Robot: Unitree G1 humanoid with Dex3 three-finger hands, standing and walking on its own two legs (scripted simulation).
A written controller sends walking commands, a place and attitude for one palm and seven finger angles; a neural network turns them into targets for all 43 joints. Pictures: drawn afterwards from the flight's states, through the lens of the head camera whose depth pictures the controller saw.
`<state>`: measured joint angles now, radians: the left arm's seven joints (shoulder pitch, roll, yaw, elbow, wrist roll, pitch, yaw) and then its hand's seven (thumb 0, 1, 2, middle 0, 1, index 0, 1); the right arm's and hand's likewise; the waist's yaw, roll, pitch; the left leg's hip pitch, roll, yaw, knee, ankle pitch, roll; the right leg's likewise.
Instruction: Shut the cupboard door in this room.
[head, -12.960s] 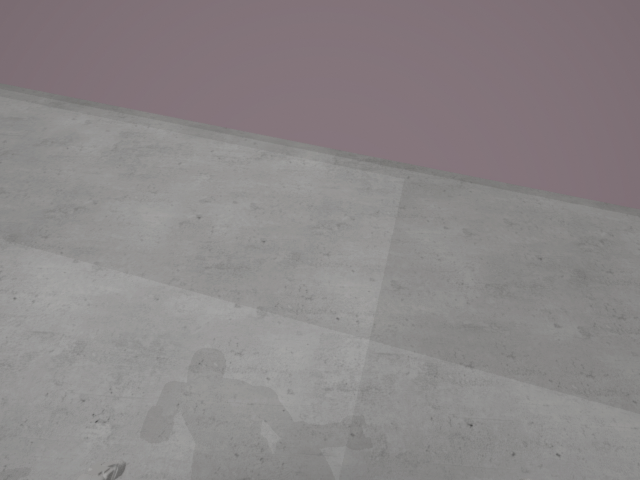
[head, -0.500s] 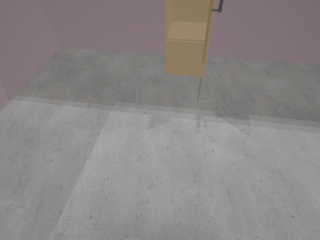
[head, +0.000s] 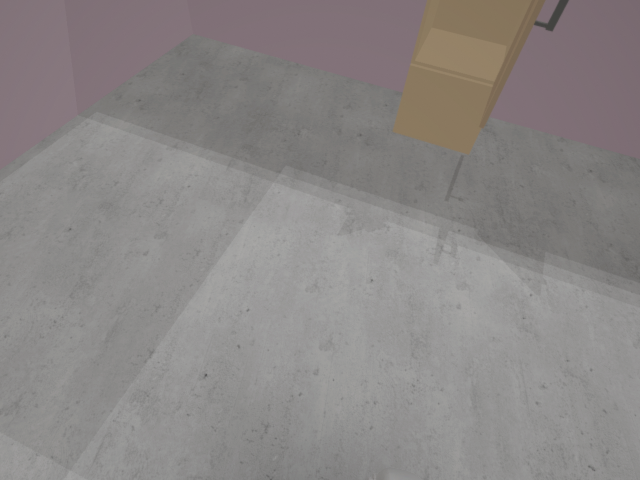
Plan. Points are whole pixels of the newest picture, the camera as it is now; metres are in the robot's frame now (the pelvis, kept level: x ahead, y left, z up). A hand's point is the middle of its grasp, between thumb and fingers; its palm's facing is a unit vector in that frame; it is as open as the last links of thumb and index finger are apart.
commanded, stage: turn or walk to find it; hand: left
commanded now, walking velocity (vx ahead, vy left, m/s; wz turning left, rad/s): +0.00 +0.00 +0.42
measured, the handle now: (555, 2) +1.37 -0.60 +0.05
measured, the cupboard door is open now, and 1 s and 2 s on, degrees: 87 87 87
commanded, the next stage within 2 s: stand and wait in 0.06 s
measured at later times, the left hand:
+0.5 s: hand out of the picture +0.01 +0.14 -0.16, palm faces +0.15 -0.96 -0.25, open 7.3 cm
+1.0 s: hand out of the picture -0.04 +0.17 -0.18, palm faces +0.24 -0.95 -0.22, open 7.4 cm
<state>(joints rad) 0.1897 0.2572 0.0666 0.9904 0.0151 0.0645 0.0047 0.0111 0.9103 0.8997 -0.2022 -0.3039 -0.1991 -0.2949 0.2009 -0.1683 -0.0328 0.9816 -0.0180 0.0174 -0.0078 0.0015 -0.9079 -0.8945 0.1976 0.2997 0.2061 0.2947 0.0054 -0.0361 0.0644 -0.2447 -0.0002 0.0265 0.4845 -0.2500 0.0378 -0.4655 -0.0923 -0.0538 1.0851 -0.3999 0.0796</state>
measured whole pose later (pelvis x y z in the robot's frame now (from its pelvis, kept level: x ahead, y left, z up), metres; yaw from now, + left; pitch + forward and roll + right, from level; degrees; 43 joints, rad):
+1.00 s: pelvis -0.01 -0.02 -0.01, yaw +11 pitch -1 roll +0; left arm 0.24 0.18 0.03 1.11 0.01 0.01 0.02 0.01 0.91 0.90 -0.20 -0.30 -0.20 -0.30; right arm 0.17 -0.18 -0.03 1.08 -0.01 0.02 -0.03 0.00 -0.93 -0.89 0.20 0.30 0.21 0.29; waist 0.02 0.01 0.03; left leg -0.19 0.00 0.01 0.54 -0.33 0.00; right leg -0.19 -0.09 -0.14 0.54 -0.32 0.03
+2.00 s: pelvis -0.07 +0.00 -0.01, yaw +29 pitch +0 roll -1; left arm 0.22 0.26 0.07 1.02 0.02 0.07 0.02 0.01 0.91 0.90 -0.20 -0.30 -0.20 -0.30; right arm 0.16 -0.19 -0.05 0.98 -0.02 0.02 0.00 0.00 -0.91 -0.89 0.19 0.30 0.20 0.29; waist 0.01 -0.06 0.08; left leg -0.29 0.02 0.05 0.60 -0.33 0.03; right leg -0.41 -0.12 -0.10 1.00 -0.51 0.07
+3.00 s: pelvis -0.10 -0.02 +0.00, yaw +54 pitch +0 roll -2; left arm 0.22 0.27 0.07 1.01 0.01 0.07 0.01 0.01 0.91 0.90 -0.20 -0.30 -0.20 -0.29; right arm 0.13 -0.19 -0.03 0.95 -0.02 0.02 -0.01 0.00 -0.91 -0.89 0.20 0.30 0.21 0.29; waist 0.03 -0.04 0.08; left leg -0.22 0.00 0.03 0.51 -0.29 0.04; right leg -0.44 -0.10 -0.07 1.09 -0.45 0.08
